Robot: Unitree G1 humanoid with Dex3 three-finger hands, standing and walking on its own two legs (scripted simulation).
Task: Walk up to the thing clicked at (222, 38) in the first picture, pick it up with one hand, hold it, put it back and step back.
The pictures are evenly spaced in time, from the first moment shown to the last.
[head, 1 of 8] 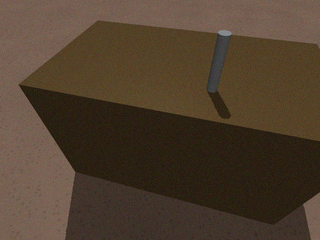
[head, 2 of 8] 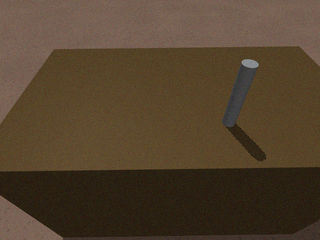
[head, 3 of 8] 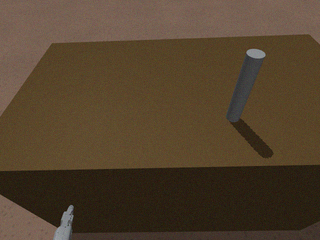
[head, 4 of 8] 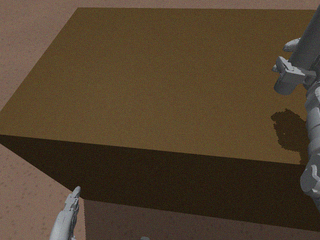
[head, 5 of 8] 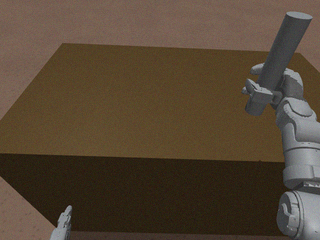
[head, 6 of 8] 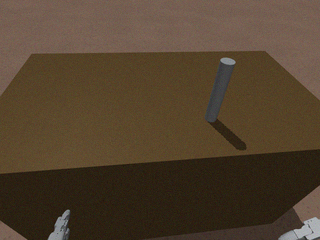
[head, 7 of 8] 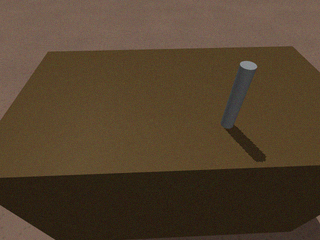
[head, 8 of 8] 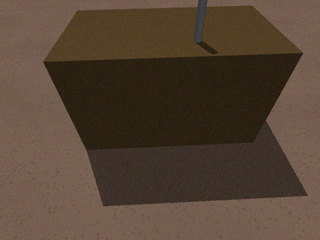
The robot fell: no
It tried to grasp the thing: yes
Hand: right
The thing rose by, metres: 0.23
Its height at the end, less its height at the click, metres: +0.00
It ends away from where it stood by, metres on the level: 0.01
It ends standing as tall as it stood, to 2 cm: yes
